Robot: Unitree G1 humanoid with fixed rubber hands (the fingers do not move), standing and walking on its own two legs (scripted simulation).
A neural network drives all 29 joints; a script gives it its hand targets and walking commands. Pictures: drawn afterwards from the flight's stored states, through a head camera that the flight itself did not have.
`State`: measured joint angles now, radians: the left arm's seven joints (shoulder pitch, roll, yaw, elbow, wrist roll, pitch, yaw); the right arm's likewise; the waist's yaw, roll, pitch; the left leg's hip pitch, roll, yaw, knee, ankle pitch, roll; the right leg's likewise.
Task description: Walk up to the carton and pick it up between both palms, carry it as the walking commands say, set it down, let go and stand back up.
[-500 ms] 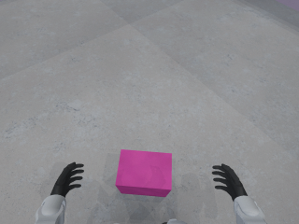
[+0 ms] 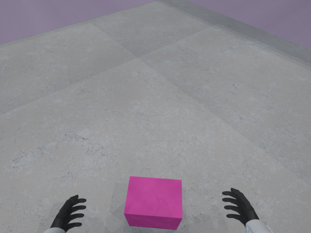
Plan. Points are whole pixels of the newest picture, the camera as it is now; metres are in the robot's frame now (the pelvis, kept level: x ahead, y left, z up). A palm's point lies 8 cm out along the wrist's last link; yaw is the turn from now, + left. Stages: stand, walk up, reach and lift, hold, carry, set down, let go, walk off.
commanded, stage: let go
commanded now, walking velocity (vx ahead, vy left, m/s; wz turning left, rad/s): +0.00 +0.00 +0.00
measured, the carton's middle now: (154, 204) +0.36 -0.01 -0.64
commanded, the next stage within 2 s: stand in 0.06 s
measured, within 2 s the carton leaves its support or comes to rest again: neither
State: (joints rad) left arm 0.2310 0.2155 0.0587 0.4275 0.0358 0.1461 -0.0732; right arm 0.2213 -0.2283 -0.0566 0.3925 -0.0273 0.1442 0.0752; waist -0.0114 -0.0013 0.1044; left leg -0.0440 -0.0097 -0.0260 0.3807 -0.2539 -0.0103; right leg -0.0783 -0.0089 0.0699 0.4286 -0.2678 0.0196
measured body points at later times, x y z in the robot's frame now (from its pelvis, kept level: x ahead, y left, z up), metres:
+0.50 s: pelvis +0.04 -0.01 -0.01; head +0.03 -0.02 +0.44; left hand +0.11 +0.26 -0.13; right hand +0.12 -0.29 -0.13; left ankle -0.02 +0.13 -0.74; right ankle -0.02 -0.13 -0.74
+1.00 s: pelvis +0.03 -0.01 -0.01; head +0.02 -0.01 +0.44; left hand +0.02 +0.23 -0.16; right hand +0.02 -0.26 -0.16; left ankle -0.02 +0.13 -0.74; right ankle -0.02 -0.13 -0.74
